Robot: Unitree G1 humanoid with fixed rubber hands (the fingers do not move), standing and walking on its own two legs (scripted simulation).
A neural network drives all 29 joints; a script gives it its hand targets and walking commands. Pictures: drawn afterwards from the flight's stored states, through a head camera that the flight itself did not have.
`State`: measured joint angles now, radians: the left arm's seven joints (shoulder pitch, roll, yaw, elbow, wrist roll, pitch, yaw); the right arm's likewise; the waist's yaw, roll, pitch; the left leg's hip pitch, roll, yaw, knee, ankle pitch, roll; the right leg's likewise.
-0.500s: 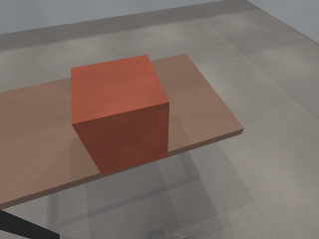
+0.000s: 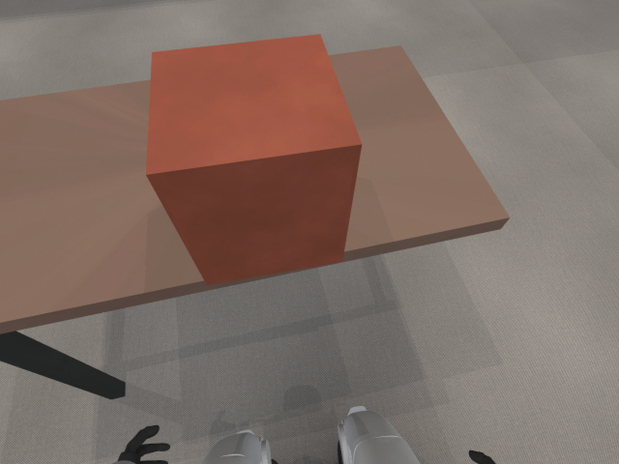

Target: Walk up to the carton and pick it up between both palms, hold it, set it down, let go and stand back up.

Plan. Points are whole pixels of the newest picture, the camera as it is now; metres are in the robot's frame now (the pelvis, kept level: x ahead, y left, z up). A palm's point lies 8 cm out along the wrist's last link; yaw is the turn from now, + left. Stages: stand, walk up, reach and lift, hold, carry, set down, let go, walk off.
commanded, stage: reach and lift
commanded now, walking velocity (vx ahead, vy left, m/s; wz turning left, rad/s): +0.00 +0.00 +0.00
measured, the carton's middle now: (259, 169) +0.48 +0.04 +0.07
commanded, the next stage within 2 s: none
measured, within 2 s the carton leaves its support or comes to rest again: neither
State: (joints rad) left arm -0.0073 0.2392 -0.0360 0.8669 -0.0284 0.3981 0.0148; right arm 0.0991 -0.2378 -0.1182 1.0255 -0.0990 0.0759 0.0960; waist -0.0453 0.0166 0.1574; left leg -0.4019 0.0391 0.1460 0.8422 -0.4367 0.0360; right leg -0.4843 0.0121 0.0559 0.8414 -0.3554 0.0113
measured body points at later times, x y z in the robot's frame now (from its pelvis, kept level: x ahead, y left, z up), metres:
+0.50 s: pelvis -0.02 -0.02 +0.00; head +0.00 -0.03 +0.44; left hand +0.11 +0.24 -0.10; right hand +0.12 -0.23 -0.13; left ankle +0.01 +0.09 -0.70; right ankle +0.05 -0.12 -0.70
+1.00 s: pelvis +0.00 -0.05 +0.02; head -0.03 -0.06 +0.47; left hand +0.16 +0.21 -0.05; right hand +0.16 -0.25 -0.06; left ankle +0.01 +0.09 -0.70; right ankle +0.05 -0.13 -0.70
